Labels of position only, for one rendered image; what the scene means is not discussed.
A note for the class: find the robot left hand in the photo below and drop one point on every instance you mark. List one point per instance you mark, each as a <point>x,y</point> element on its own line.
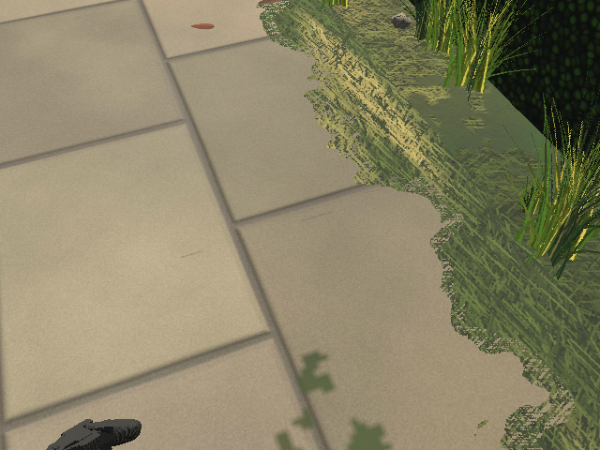
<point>99,435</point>

